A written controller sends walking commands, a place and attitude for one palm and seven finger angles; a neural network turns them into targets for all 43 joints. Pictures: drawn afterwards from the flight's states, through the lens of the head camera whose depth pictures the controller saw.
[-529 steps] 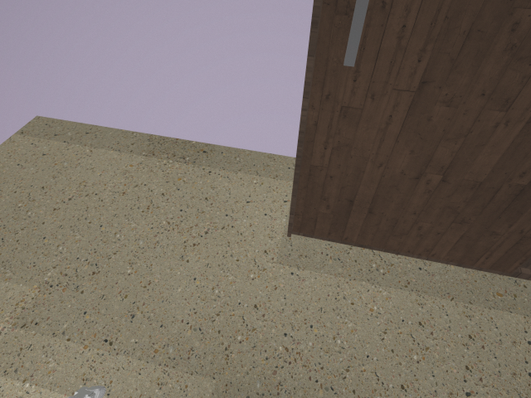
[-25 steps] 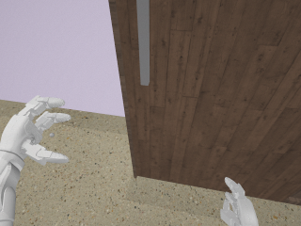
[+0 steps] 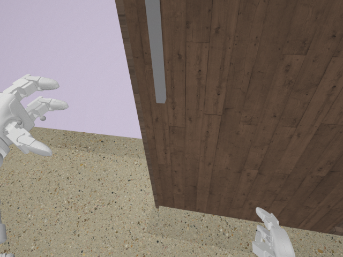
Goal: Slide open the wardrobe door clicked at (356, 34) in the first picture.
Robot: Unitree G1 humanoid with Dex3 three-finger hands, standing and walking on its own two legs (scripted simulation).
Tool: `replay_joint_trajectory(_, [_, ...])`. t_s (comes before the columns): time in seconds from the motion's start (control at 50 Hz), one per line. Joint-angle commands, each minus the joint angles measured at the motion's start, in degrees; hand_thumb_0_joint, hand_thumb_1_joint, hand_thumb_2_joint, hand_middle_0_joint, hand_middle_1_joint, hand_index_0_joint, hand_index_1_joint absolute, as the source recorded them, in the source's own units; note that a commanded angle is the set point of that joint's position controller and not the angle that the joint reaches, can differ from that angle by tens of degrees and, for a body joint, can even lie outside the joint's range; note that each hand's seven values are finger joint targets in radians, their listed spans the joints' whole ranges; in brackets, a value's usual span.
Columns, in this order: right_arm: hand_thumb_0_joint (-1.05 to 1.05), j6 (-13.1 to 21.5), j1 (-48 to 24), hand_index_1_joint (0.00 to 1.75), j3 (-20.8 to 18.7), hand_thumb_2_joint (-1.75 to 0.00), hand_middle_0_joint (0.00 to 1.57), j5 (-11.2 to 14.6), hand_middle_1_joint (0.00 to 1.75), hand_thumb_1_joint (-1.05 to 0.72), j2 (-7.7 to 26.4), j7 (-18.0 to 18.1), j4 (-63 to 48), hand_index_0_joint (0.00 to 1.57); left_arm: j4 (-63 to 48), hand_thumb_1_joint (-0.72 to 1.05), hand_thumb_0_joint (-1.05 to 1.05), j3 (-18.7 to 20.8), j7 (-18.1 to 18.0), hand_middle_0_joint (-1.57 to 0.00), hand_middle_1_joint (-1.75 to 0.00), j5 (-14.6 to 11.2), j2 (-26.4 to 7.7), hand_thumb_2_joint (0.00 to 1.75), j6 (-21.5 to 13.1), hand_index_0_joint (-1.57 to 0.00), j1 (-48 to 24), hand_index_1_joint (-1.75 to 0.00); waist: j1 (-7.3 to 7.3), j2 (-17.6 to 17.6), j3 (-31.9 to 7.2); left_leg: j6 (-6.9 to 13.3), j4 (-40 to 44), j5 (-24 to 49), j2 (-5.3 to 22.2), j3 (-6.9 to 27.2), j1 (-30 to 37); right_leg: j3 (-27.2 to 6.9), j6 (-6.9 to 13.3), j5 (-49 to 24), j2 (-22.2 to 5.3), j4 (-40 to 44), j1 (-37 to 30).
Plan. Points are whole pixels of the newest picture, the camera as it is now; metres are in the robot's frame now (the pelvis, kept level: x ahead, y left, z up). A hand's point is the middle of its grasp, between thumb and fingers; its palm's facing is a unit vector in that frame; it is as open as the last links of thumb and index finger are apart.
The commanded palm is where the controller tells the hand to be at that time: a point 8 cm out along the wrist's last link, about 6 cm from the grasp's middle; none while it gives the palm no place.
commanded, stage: raise the hand with hooked fingers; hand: left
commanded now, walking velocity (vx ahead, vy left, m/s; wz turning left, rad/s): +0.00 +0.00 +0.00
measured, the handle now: (159, 52) +0.56 +0.10 +0.25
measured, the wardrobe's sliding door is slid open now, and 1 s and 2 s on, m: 0.00 0.00 0.00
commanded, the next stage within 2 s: move the hooked fingers beside the handle in 0.38 s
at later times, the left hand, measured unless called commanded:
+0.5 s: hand (43, 125) +0.27 +0.28 +0.23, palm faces +0.01 -1.00 -0.10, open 13.9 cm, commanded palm +0.24 +0.32 +0.23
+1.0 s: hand (80, 104) +0.35 +0.24 +0.22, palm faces -0.04 -1.00 -0.05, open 13.9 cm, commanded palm +0.32 +0.29 +0.23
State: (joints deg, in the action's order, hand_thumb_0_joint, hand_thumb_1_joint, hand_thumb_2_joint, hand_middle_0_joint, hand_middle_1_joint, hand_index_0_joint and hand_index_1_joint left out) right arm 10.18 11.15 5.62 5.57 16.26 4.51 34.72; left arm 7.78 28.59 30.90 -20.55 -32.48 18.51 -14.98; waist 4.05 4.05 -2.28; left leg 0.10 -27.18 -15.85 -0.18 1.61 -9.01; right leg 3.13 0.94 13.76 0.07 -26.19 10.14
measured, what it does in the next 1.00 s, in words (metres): stands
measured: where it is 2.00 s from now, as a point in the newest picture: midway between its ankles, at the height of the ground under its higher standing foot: outside the picture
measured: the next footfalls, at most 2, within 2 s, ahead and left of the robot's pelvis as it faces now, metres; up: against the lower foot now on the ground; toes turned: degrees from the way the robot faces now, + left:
none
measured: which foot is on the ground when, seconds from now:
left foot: down 0.00-1.00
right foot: down 0.00-1.00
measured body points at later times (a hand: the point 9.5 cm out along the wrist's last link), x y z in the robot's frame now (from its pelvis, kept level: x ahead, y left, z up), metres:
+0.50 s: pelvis -0.01 +0.00 +0.00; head -0.04 -0.02 +0.45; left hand +0.27 +0.33 +0.23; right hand +0.20 -0.21 -0.06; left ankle -0.01 +0.12 -0.74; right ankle +0.01 -0.11 -0.74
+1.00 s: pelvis +0.00 +0.01 +0.00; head -0.02 -0.01 +0.45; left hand +0.34 +0.29 +0.23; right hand +0.18 -0.22 -0.08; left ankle -0.01 +0.12 -0.74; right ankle +0.01 -0.11 -0.74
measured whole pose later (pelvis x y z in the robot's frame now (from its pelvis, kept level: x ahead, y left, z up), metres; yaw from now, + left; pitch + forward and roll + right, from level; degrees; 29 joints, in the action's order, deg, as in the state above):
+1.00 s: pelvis +0.00 +0.01 +0.00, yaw -1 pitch -1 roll +0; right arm 7.8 11.8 5.4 5.3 15.5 5.2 34.9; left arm 15.8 21.4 23.5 -15.5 -27.3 18.4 -25.9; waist 2.0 3.0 -2.1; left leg 0.5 -26.9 -15.5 -0.5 0.9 -10.3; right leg 2.3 0.6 13.4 -0.2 -26.2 11.8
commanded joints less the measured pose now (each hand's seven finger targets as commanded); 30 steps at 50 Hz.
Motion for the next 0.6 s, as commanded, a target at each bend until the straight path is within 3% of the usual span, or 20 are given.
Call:
replay_joint_trajectory(0.0, [0.00,2.8,-9.7,0.30,-3.0,-0.90,0.20,0.3,0.30,-0.90,6.1,-0.2,-11.4,0.20,-11.6,-0.50,0.00,4.7,-0.2,-0.30,-1.20,-1.2,-15.2,0.30,-1.7,-0.30,-15.1,-1.20,0.73,-1.3,-9.6,1.6,2.6,12.3,-1.0,0.1,1.0,-1.5,0.0,-11.9,0.0,3.2,-2.8])
replay_joint_trajectory(0.02, [0.00,2.9,-10.0,0.30,-3.0,-0.90,0.20,0.3,0.30,-0.90,6.0,-0.1,-11.8,0.20,-14.2,-0.50,0.00,5.3,-0.7,-0.30,-1.20,-1.1,-16.0,0.30,-2.2,-0.30,-16.9,-1.20,0.59,0.3,-10.9,1.6,2.5,12.5,-1.1,0.1,1.6,-1.5,0.1,-11.9,-0.1,3.1,-3.2])
replay_joint_trajectory(0.06, [0.00,3.1,-9.6,0.30,-2.9,-0.90,0.20,0.0,0.30,-0.90,5.4,0.1,-11.9,0.20,-15.7,-0.50,0.00,6.8,-1.7,-0.30,-1.20,-1.1,-16.7,0.30,-3.4,-0.30,-16.6,-1.20,0.82,0.0,-11.9,1.7,2.8,13.2,-1.2,0.2,2.3,-1.0,0.3,-12.3,0.4,2.9,-3.9])
replay_joint_trajectory(0.12, [0.00,3.2,-9.3,0.30,-2.8,-0.90,0.20,-0.2,0.30,-0.90,5.4,0.4,-11.2,0.20,-16.1,-0.50,0.00,7.8,-2.6,-0.30,-1.20,-1.2,-17.3,0.30,-4.6,-0.30,-16.7,-1.20,0.64,0.1,-9.9,1.8,3.2,11.9,-1.1,0.0,1.8,-1.2,0.2,-11.0,0.4,3.7,-3.2])
replay_joint_trajectory(0.16, [0.00,3.3,-9.4,0.30,-2.8,-0.90,0.20,-0.1,0.30,-0.90,5.3,0.7,-11.0,0.20,-16.2,-0.50,0.00,6.5,-3.1,-0.30,-1.20,-0.7,-16.0,0.30,-4.5,-0.30,-17.6,-1.20,0.35,3.8,-8.6,1.5,3.8,11.1,-1.0,0.0,2.4,-0.8,0.5,-9.5,0.4,3.8,-2.2])
replay_joint_trajectory(0.2, [0.00,3.4,-9.6,0.30,-2.8,-0.90,0.20,-0.3,0.30,-0.90,5.4,0.8,-10.9,0.20,-15.8,-0.50,0.00,6.7,-3.5,-0.30,-1.20,-0.4,-16.5,0.30,-3.9,-0.30,-17.1,-1.20,0.79,3.3,-8.6,1.6,3.7,11.3,-1.0,0.1,2.2,-1.2,0.5,-9.6,0.3,4.3,-2.7])
replay_joint_trajectory(0.28, [0.00,3.2,-9.2,0.30,-2.6,-0.90,0.20,0.0,0.30,-0.90,5.5,1.1,-10.5,0.20,-14.3,-0.50,0.00,4.5,-2.7,-0.30,-1.20,-0.4,-14.4,0.30,-2.7,-0.30,-17.0,-1.20,-0.23,2.0,-8.5,1.5,3.9,10.9,-0.9,0.3,2.4,-0.7,0.3,-9.9,0.4,4.1,-2.2])
replay_joint_trajectory(0.32, [0.00,3.1,-9.2,0.30,-2.6,-0.90,0.20,0.0,0.30,-0.90,5.7,0.9,-10.5,0.20,-13.6,-0.50,0.00,4.8,-2.3,-0.30,-1.20,-0.6,-15.0,0.30,-2.5,-0.30,-16.6,-1.20,-0.12,0.1,-8.3,1.6,3.9,10.7,-0.8,0.4,1.8,-0.8,0.2,-9.8,0.4,4.2,-2.1])
replay_joint_trajectory(0.44, [0.00,3.1,-9.6,0.30,-2.5,-0.90,0.20,-0.1,0.30,-0.90,5.6,0.8,-10.8,0.20,-14.1,-0.50,0.00,5.4,-2.0,-0.30,-1.20,-0.8,-15.6,0.30,-2.9,-0.30,-17.3,-1.20,0.07,1.3,-8.9,1.5,3.8,10.8,-1.0,0.5,2.2,-0.7,0.4,-9.4,0.5,4.1,-2.2])
replay_joint_trajectory(0.54, [0.00,3.2,-9.3,0.30,-2.4,-0.90,0.20,0.0,0.30,-0.90,5.5,1.2,-10.0,0.20,-12.1,-0.50,0.00,0.3,-2.6,-0.30,-1.20,-0.3,-11.5,0.30,-3.2,-0.30,-23.3,-1.20,-1.43,0.1,-7.7,1.5,3.8,9.2,-0.9,1.0,2.5,-0.6,0.3,-7.8,0.6,4.2,0.3])
replay_joint_trajectory(0.58, [0.00,3.1,-8.9,0.30,-2.4,-0.90,0.20,0.1,0.30,-0.90,5.7,1.5,-9.5,0.20,-10.1,-0.50,0.00,0.0,-3.4,-0.30,-1.20,0.8,-12.4,0.30,-3.1,-0.30,-25.9,-1.20,-1.57,2.0,-7.8,1.3,4.1,7.4,-0.9,1.2,2.4,-0.5,0.3,-5.3,0.5,4.4,1.1])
